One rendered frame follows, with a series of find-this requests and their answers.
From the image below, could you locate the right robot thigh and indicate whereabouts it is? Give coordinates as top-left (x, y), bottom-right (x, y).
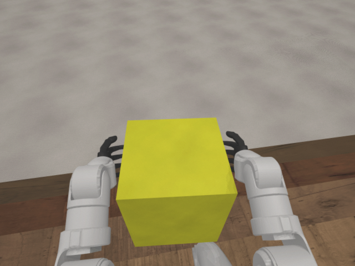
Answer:
top-left (192, 242), bottom-right (232, 266)

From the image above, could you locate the right robot upper arm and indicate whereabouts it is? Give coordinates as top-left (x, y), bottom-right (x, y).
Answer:
top-left (253, 244), bottom-right (316, 266)

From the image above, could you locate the left robot hand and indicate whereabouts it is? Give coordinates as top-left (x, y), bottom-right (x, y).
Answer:
top-left (98, 136), bottom-right (124, 178)

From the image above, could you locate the robot left forearm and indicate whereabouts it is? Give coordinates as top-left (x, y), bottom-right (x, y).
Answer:
top-left (54, 156), bottom-right (116, 266)

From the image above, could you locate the robot right forearm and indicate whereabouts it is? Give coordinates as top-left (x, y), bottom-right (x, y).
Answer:
top-left (234, 150), bottom-right (318, 266)

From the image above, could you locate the right robot hand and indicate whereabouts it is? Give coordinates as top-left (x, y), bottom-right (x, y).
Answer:
top-left (223, 131), bottom-right (248, 172)

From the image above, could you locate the carton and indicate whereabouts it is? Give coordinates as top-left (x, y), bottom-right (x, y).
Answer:
top-left (116, 117), bottom-right (238, 247)

